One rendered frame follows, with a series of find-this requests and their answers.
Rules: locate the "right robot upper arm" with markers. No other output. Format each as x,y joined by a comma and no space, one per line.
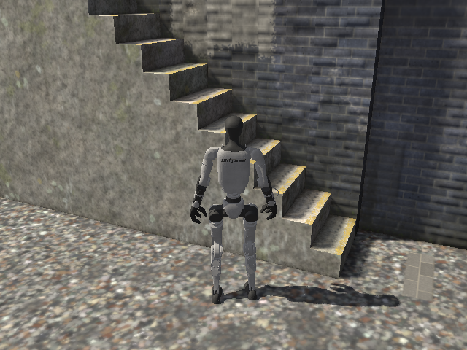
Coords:
260,166

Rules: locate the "left robot upper arm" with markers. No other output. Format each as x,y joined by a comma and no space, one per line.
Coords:
207,164

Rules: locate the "left robot forearm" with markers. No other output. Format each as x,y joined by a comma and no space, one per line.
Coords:
199,194

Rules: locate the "robot right hand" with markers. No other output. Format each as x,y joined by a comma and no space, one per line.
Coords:
268,209

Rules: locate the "right robot forearm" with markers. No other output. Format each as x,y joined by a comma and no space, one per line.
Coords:
268,194

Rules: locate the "robot right foot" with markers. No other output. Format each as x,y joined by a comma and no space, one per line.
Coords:
251,294

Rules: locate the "robot left hand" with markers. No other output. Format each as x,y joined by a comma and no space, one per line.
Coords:
194,213

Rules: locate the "left robot thigh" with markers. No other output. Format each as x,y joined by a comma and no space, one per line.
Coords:
216,226

